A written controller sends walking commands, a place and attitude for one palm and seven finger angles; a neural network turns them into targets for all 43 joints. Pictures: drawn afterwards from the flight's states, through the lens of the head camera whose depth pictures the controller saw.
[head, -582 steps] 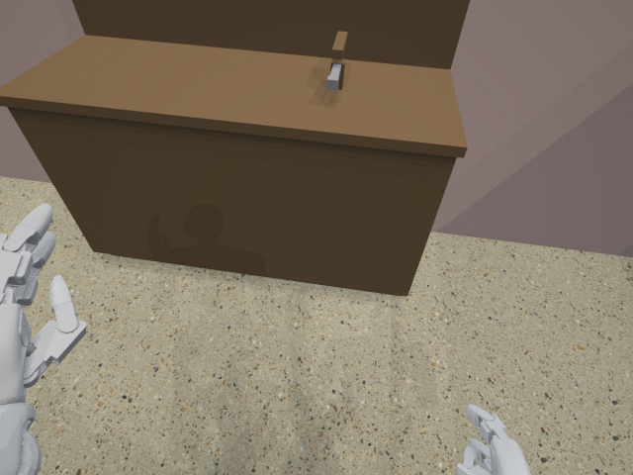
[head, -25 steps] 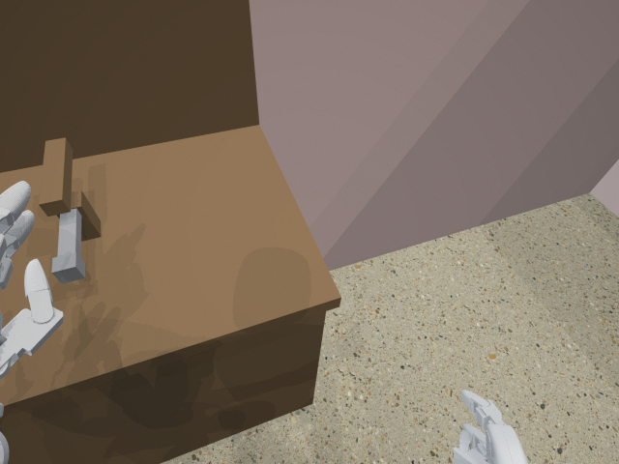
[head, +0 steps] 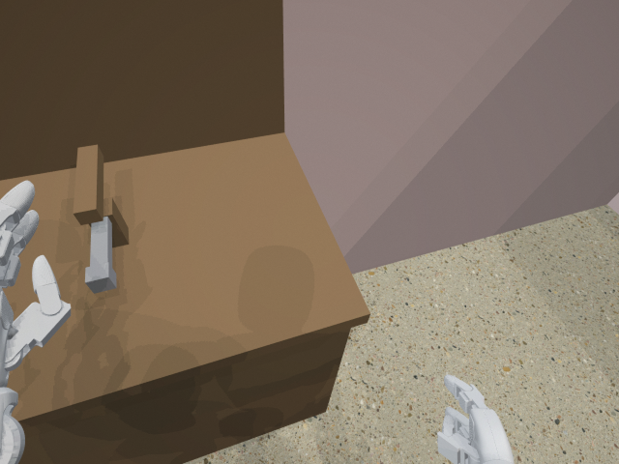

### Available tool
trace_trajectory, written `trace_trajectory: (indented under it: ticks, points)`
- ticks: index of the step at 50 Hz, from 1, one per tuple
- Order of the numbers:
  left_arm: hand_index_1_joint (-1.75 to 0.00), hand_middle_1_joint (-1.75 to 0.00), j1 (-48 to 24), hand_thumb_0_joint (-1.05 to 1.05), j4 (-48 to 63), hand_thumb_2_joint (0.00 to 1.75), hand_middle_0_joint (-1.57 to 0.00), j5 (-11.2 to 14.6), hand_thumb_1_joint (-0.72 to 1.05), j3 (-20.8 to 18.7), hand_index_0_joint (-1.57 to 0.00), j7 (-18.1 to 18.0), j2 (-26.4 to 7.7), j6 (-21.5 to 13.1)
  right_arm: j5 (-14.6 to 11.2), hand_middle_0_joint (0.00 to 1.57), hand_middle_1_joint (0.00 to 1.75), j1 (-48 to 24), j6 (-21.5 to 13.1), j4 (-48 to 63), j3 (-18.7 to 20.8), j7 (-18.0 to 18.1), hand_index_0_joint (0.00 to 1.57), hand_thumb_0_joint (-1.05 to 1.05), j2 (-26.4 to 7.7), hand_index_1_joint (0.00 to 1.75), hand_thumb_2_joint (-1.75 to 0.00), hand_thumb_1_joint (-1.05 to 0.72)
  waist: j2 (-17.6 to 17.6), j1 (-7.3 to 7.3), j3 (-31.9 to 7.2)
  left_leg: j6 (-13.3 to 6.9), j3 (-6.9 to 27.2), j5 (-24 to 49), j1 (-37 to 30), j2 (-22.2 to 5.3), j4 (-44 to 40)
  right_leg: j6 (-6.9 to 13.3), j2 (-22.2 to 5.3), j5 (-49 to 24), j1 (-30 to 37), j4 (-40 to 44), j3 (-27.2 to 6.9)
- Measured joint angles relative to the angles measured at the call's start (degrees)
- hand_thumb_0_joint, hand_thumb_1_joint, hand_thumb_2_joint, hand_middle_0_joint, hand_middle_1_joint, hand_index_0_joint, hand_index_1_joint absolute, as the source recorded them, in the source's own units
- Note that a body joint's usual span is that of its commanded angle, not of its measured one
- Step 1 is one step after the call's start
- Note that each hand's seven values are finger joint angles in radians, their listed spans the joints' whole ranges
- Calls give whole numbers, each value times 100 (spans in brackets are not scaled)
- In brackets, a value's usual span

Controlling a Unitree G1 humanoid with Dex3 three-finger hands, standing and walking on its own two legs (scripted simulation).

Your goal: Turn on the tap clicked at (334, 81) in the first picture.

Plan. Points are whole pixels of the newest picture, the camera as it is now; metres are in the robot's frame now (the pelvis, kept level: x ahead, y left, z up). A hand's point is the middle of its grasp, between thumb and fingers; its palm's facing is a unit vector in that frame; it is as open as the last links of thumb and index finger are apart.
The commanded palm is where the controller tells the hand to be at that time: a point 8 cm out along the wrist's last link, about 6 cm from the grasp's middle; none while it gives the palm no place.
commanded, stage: come to a stop and stand still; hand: left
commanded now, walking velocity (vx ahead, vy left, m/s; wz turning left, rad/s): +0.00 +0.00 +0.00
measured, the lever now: (101, 278) +0.32 +0.30 +0.04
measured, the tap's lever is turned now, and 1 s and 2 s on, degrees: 0 0 0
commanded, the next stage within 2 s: look again from close up in 0.22 s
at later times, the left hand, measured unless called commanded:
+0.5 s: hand (36, 298) +0.22 +0.27 +0.17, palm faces +0.38 -0.85 -0.36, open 7.4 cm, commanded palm +0.15 +0.29 +0.17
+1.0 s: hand out of the picture +0.22 +0.31 +0.21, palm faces +0.49 -0.77 -0.41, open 7.4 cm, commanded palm +0.13 +0.31 +0.17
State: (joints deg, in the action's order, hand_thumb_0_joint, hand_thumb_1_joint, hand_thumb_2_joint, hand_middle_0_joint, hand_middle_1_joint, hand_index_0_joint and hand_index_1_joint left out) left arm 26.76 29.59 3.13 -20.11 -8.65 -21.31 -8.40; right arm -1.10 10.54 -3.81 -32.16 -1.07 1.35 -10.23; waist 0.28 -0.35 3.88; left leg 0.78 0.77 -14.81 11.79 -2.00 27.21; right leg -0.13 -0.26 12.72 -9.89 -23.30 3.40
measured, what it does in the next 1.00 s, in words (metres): stands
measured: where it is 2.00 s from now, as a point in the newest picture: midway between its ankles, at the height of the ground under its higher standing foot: outside the picture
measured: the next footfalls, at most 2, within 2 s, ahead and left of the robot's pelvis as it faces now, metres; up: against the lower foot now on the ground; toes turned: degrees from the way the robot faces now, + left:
none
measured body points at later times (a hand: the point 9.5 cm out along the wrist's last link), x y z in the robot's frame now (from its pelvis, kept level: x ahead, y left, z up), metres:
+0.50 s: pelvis -0.02 +0.02 +0.00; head +0.00 +0.03 +0.45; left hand +0.20 +0.31 +0.19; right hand +0.15 -0.21 -0.07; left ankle +0.00 +0.13 -0.74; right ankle +0.00 -0.12 -0.74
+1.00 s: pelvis -0.03 +0.03 -0.01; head -0.01 +0.05 +0.44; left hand +0.19 +0.35 +0.23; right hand +0.15 -0.17 -0.08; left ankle +0.00 +0.13 -0.74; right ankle +0.00 -0.12 -0.74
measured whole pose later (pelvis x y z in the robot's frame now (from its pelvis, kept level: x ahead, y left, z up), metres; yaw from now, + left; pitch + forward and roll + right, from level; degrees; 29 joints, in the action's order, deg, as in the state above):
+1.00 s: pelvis -0.03 +0.03 -0.01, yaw +0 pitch +0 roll -1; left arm 8.6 17.7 1.9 -27.0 -5.9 -31.1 -18.7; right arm 0.2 12.6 -10.1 -33.3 -4.3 -0.3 -10.5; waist 2.3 -1.6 2.9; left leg -1.5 -0.1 -14.9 18.1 0.5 32.9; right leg -1.9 -1.6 12.3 -16.3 -29.2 0.4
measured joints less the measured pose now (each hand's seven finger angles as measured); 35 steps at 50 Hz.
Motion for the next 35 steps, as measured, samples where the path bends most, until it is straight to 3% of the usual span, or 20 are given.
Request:
trace_trajectory:
  ticks: [15,17,19,22,27,30,35]
  points:
    - [-30,-31,59,2,-5,90,-21,-10,89,18,-21,2,5,-29,-12,20,30,95,42,-33,46,21,20,1,-51,30,-90,-90,-1,37,-54,-77,-2,19,9,75,4,-76,-73,-53,34,67,1]
    - [-30,-31,-684,2,-386,90,-22,-303,89,-204,-22,277,-437,-188,95,20,30,211,-178,-80,113,67,20,1,-49,30,-90,-90,38,-229,-13,-71,-13,18,158,45,125,-61,-48,-65,-101,-14,-1]
    - [-30,-31,-1317,2,-983,90,-22,-225,89,-482,-22,317,-634,-449,95,20,30,155,-300,-202,76,0,20,1,-84,30,-90,-91,87,-370,38,-50,-104,65,172,30,88,-45,-39,-107,-201,-69,-93]
    - [-30,-31,-1335,2,-1085,90,-21,-50,89,-554,-21,189,-330,-410,75,20,30,69,-405,-146,85,-171,20,1,-180,30,-90,-90,25,-243,73,-105,-240,116,127,64,49,-94,-75,-167,-232,-99,-228]
    - [-30,-30,-362,2,-516,90,-20,-48,90,103,-21,276,101,-479,66,20,30,86,-460,-19,113,-175,20,1,-194,30,-90,-90,37,7,-23,-202,-358,119,100,153,70,-195,-167,-151,-278,-214,-347]
    - [-30,-31,-95,2,-453,90,-21,-76,89,206,-21,362,32,-527,70,20,30,159,-441,-12,90,-60,20,1,-129,30,-90,-90,135,17,-53,-221,-348,129,108,171,98,-202,-184,-150,-281,-248,-339]
    - [-30,-31,-375,2,-620,90,-22,-77,89,-96,-22,294,-56,-574,76,20,30,283,-494,-98,40,26,20,1,-90,30,-90,-90,217,-137,-47,-230,-271,154,173,158,161,-176,-169,-211,-255,-183,-262]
